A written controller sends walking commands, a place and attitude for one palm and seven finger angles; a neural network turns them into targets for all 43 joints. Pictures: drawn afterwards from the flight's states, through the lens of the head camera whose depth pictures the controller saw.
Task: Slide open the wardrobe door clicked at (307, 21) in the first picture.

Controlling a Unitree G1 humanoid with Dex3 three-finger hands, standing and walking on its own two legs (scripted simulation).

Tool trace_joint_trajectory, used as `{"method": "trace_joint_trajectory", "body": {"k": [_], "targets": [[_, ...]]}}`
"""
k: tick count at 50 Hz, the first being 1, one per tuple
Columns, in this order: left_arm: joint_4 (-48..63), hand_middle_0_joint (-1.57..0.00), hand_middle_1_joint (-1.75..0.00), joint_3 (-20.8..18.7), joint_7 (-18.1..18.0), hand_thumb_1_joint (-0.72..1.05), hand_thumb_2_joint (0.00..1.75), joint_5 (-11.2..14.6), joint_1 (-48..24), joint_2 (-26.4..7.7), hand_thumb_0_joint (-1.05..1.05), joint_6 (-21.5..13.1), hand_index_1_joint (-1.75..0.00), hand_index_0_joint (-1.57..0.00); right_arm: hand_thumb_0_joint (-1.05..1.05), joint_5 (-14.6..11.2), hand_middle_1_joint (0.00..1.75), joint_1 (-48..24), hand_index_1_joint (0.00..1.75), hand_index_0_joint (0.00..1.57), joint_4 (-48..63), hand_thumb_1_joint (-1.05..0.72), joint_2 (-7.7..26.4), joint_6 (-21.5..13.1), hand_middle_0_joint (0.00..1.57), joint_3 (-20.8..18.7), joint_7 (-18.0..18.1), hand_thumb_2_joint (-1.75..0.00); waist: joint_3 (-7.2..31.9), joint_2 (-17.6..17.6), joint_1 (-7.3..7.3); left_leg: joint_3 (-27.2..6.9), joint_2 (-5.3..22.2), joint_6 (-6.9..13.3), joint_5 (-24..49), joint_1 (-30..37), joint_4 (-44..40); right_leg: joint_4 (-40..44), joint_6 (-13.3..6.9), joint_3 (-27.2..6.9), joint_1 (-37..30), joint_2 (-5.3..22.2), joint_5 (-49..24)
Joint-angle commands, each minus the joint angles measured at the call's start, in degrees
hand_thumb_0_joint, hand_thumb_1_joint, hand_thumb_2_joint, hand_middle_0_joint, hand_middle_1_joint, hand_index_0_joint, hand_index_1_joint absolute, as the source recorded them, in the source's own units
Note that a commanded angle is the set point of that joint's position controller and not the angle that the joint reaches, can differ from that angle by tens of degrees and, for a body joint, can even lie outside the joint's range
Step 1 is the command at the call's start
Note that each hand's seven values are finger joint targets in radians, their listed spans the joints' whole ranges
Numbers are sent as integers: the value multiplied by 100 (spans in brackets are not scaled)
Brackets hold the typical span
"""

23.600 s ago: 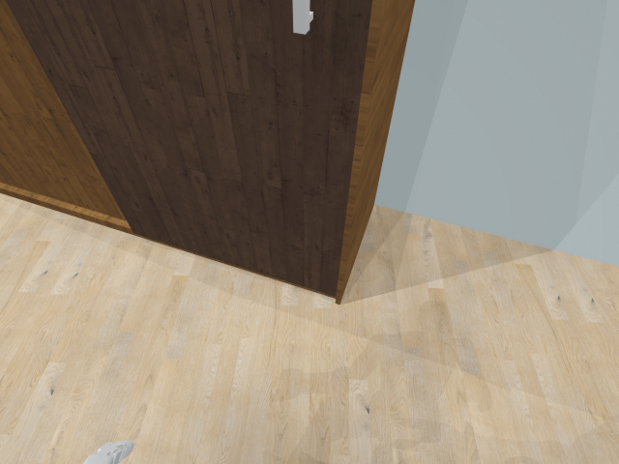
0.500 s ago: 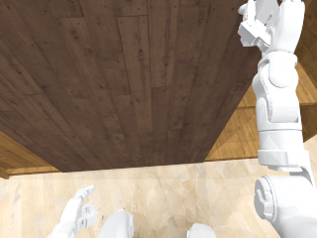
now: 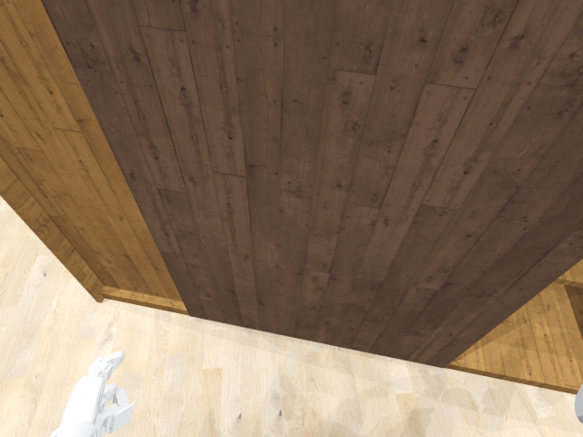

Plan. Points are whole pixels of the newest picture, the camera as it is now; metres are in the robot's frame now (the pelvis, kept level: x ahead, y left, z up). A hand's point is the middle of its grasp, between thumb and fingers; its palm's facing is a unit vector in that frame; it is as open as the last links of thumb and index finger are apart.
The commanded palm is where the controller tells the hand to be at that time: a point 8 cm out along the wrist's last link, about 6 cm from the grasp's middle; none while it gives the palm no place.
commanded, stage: stop walking and hold the door there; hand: right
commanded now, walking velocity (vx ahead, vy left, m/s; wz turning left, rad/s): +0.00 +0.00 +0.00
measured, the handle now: out of the picture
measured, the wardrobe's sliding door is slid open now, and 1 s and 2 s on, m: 0.49 0.49 0.49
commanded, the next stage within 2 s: none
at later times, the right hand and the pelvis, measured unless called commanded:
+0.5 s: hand out of the picture +0.41 -0.34 +0.26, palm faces +0.63 +0.75 -0.18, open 6.6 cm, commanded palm +0.36 -0.37 +0.23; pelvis +0.00 +0.02 +0.00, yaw +4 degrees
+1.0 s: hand out of the picture +0.41 -0.35 +0.25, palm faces +0.54 +0.81 -0.23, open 6.3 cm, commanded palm +0.37 -0.37 +0.23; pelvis -0.02 -0.04 +0.00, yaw +2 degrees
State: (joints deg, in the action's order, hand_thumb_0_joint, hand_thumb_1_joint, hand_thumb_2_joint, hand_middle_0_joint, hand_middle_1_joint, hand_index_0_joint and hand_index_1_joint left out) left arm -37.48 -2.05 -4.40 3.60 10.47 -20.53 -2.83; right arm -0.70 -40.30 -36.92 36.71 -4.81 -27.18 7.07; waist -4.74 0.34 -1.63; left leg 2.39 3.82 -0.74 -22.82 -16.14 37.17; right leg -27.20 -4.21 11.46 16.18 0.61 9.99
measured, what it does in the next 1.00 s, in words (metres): lifts its left foot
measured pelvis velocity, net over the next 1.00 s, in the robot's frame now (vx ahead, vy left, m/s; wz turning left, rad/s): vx -0.02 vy -0.04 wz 0.03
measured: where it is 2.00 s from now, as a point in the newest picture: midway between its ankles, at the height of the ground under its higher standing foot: outside the picture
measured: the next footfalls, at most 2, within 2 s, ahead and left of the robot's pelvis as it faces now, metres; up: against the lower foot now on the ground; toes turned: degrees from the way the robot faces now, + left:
left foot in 1.18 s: -0.04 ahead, +0.06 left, +0.00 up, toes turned +12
right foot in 1.44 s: +0.07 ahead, -0.35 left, +0.00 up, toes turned -10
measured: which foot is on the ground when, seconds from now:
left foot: down 0.00-0.88, up 0.90-1.00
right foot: down 0.00-1.00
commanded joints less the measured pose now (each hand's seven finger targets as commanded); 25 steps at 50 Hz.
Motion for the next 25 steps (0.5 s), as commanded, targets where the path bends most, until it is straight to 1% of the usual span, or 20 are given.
{"method": "trace_joint_trajectory", "body": {"k": [1,2,4,5,6,7,8,9,10,11,12,14,15,16,19,20,21,22,24,25], "targets": [[648,-20,-30,-81,-140,90,90,-4,40,-661,0,-294,-30,-20,0,109,140,-1731,140,45,1113,-90,2038,-541,45,-283,15,-90,1983,1193,121,119,95,38,138,127,-267,554,-245,-1327,-1180,1551,-2219],[645,-20,-30,-58,-156,90,90,-3,64,-671,0,-296,-30,-20,0,106,140,-1677,140,45,982,-90,1997,-519,45,-236,4,-90,1989,1147,124,168,82,33,405,360,-621,481,-152,-1246,-1007,1490,-1807],[616,-20,-30,-48,-201,90,90,-31,88,-728,0,-282,-30,-20,0,135,140,-1581,140,45,628,-90,2363,-511,45,-534,10,-90,2006,832,133,46,199,87,1204,911,-1342,251,97,-1114,-512,1275,-619],[591,-20,-30,-42,-233,90,90,-51,157,-724,0,-268,-30,-20,0,145,140,-1450,140,45,378,-90,2517,-514,45,-633,12,-90,1953,486,67,-136,417,137,2068,1150,-1419,32,207,-927,-246,1006,-321],[572,-20,-30,-96,-247,90,90,-26,274,-727,0,-256,-30,-20,0,138,140,-1582,140,45,292,-90,2683,-508,45,-788,32,-90,2044,3,8,-548,681,266,2605,1084,-1420,-232,335,-723,-190,728,11],[549,-20,-30,-106,-249,90,90,-12,296,-682,0,-240,-30,-20,0,126,140,-1681,140,45,167,-90,2652,-492,45,-720,20,-90,2002,-390,-3,-984,956,373,2658,910,-1626,-451,388,-718,-244,567,348],[486,-20,-30,-85,-242,90,90,-15,342,-650,0,-225,-30,-20,0,144,140,-1776,140,45,3,-90,2665,-488,45,-693,5,-90,1919,-490,-17,-1142,1116,438,2454,781,-1771,-493,401,-773,-236,492,605],[446,-20,-30,-67,-242,90,90,-23,362,-630,0,-223,-30,-20,0,165,140,-1774,140,45,-174,-90,2760,-497,45,-773,-1,-90,1810,-440,-11,-1119,1123,432,2136,657,-1842,-347,382,-836,-271,475,692],[366,-20,-30,-75,-264,90,90,-22,398,-689,0,-199,-30,-20,0,138,140,-1705,140,45,-259,-90,2773,-512,45,-758,-6,-90,1736,-102,-23,-933,975,377,2134,713,-1735,-56,346,-889,-329,547,334],[416,-20,-30,-46,-261,90,90,-27,341,-659,0,-214,-30,-20,0,164,140,-1680,140,45,-184,-90,2751,-556,45,-782,-14,-90,1759,-39,3,-758,749,284,1930,683,-1599,156,301,-951,-426,620,11],[416,-20,-30,-59,-252,90,90,-12,349,-665,0,-211,-30,-20,0,159,140,-1527,140,45,-329,-90,2675,-576,45,-774,-39,-90,1714,-163,29,-650,587,200,1538,591,-1593,227,259,-1073,-476,740,-48],[392,-20,-30,-73,-250,90,90,-28,354,-703,0,-214,-30,-20,0,142,140,-1409,140,45,-452,-90,2511,-600,45,-678,-76,-90,1497,113,22,-477,356,147,904,254,-1552,496,184,-1339,-520,974,286],[326,-20,-30,-83,-282,90,90,-11,348,-733,0,-201,-30,-20,0,102,140,-1310,140,45,-454,-90,2511,-609,45,-647,-75,-90,1437,438,38,-353,232,108,945,242,-1448,693,130,-1436,-553,1073,219],[341,-20,-30,-61,-277,90,90,-14,360,-722,0,-221,-30,-20,0,122,140,-1407,140,45,-301,-90,2495,-626,45,-610,-66,-90,1453,465,53,-298,139,87,967,308,-1362,791,101,-1514,-478,1128,237],[289,-20,-30,-61,-291,90,90,-14,451,-722,0,-271,-30,-20,0,146,140,-1325,140,45,-337,-90,2546,-629,45,-667,-57,-90,1541,446,72,-252,88,82,1046,448,-1326,838,110,-1479,-455,1185,156],[253,-20,-30,-67,-315,90,90,0,485,-718,0,-243,-30,-20,0,107,140,-1177,140,45,-405,-90,2538,-611,45,-640,-65,-90,1549,531,69,-270,122,78,1249,510,-1361,729,116,-1381,-461,1114,-82],[267,-20,-30,-51,-293,90,90,-12,477,-716,0,-252,-30,-20,0,130,140,-1232,140,45,-337,-90,2544,-605,45,-629,-67,-90,1570,506,59,-324,136,90,1282,491,-1420,668,152,-1272,-448,1041,-31],[252,-20,-30,-59,-290,90,90,-17,499,-720,0,-257,-30,-20,0,134,140,-1220,140,45,-392,-90,2612,-612,45,-702,-65,-90,1551,324,60,-370,169,98,1276,485,-1484,610,173,-1247,-408,1003,55],[256,-20,-30,-72,-274,90,90,-16,539,-704,0,-272,-30,-20,0,145,140,-1282,140,45,-383,-90,2570,-625,45,-654,-79,-90,1599,267,34,-445,216,129,1314,416,-1546,496,208,-1167,-502,933,63],[216,-20,-30,-72,-287,90,90,-1,560,-701,0,-244,-30,-20,0,101,140,-1156,140,45,-476,-90,2459,-606,45,-556,-97,-90,1589,348,25,-418,216,120,1563,450,-1528,447,206,-1132,-551,917,-245]]}}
